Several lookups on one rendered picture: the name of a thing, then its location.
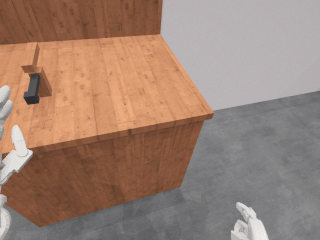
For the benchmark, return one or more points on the tap lever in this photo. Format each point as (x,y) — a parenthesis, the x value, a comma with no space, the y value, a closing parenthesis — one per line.
(31,96)

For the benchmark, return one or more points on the left robot hand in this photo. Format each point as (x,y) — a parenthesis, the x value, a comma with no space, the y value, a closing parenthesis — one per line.
(18,158)

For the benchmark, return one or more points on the robot left forearm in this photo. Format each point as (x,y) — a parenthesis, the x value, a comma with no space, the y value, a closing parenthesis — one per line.
(5,218)

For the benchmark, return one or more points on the counter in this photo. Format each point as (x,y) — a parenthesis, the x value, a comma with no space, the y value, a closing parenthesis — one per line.
(118,116)

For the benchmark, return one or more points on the right robot hand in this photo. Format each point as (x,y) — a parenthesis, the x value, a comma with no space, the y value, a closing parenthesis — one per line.
(253,230)

